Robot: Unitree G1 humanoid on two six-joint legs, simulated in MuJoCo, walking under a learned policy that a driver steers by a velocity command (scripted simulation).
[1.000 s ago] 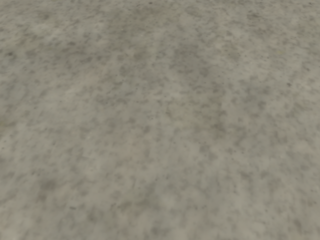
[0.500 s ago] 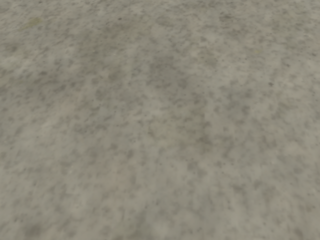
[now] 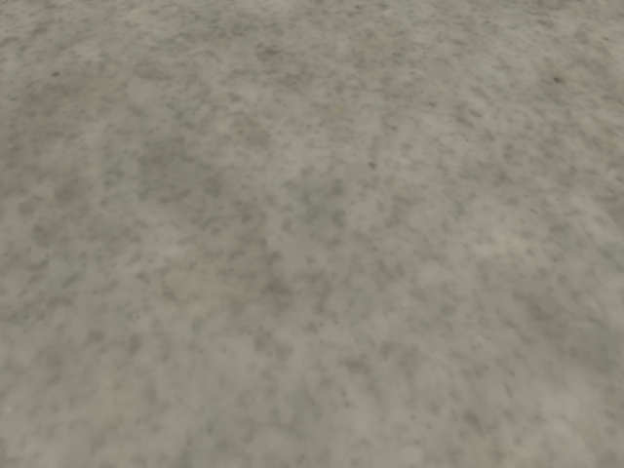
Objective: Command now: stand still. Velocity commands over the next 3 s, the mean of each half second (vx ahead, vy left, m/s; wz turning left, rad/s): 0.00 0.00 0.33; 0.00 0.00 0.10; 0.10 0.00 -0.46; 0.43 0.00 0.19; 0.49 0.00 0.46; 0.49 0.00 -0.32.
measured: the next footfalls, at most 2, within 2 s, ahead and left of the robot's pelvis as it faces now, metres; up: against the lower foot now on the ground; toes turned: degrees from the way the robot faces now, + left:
right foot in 0.08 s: +0.01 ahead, -0.12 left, +0.00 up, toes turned +5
left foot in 0.42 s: -0.01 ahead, +0.10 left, +0.00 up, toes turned +13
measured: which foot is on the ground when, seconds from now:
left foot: down 0.00-0.10, up 0.12-0.40, down 0.42-0.96, up 0.98-1.00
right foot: up 0.00-0.06, down 0.08-0.42, up 0.44-0.92, down 0.94-1.00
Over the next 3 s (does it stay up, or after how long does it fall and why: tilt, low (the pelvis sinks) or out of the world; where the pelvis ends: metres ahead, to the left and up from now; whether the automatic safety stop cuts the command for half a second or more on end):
stays up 0.74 0.14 -0.01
